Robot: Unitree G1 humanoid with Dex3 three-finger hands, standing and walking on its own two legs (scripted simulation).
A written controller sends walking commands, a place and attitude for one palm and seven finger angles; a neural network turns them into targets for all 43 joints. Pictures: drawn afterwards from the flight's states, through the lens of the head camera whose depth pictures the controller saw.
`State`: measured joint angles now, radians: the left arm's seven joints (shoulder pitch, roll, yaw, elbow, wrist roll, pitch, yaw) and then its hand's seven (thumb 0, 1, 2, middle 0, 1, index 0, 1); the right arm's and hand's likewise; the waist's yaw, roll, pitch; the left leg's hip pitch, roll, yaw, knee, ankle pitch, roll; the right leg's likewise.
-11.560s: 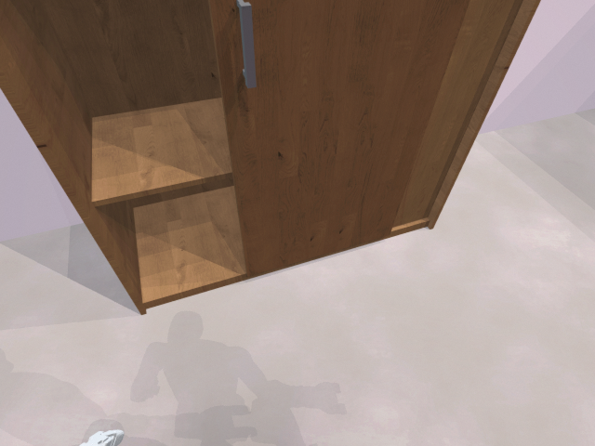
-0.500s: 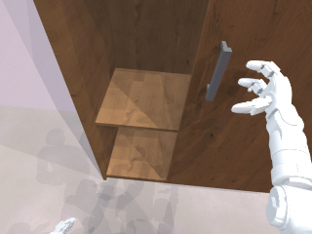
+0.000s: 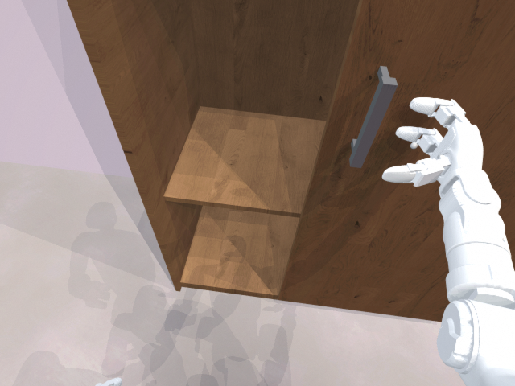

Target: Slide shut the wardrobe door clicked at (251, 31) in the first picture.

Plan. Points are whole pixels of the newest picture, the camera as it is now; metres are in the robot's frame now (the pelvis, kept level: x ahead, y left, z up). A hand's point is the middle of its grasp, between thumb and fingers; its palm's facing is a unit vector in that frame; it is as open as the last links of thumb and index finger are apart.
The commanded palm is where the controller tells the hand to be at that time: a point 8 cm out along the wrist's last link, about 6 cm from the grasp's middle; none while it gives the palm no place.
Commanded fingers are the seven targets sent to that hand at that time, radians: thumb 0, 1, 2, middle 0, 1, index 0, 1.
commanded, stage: feel for the door with the fingertips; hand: right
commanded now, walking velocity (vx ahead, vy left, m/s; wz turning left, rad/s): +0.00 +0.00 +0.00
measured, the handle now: (368, 119) +0.51 -0.10 +0.17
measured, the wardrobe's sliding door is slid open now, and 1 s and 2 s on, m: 0.39 0.39 0.39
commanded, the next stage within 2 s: slide the fingers in behind the handle in 0.96 s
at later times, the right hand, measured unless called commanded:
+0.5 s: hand (400, 144) +0.44 -0.14 +0.18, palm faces +0.03 +1.00 +0.00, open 14.0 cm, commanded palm +0.42 -0.19 +0.17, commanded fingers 0.00 0.50 -0.30 0.30 1.20 0.30 1.20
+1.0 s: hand (399, 136) +0.46 -0.14 +0.18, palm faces +0.02 +1.00 +0.00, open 13.9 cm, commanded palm +0.44 -0.19 +0.17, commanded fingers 0.00 0.50 -0.30 0.30 1.20 0.30 1.20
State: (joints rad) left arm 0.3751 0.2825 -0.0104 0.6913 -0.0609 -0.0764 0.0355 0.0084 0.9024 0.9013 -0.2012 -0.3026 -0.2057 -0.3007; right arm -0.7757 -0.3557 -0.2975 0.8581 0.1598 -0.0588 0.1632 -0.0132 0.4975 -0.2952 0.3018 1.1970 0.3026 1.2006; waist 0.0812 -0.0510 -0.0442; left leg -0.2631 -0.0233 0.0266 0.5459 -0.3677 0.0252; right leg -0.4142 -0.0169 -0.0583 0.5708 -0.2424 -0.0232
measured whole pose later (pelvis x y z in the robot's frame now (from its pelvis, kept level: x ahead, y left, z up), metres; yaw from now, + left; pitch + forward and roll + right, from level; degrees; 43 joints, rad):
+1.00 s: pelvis -0.01 +0.00 +0.00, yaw +0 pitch +5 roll +1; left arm 0.39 0.28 0.00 0.72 -0.05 -0.09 0.02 0.01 0.90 0.90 -0.20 -0.30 -0.20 -0.30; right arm -0.89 -0.33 -0.26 0.97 0.14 -0.10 0.10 -0.01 0.50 -0.30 0.32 1.22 0.31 1.21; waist 0.09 -0.05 -0.04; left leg -0.29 -0.03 0.04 0.57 -0.36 0.03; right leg -0.44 -0.02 -0.05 0.59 -0.23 -0.02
